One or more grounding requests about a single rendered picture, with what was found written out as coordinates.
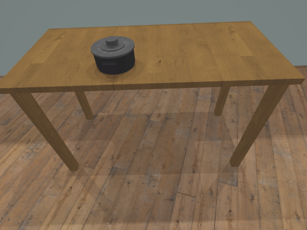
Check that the table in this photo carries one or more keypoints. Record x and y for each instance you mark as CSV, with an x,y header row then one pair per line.
x,y
167,56

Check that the knob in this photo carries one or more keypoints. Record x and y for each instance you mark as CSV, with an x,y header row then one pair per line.
x,y
111,41

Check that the pot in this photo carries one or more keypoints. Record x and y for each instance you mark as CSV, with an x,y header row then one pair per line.
x,y
114,66

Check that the lid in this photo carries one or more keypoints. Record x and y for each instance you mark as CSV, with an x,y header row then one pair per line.
x,y
100,49

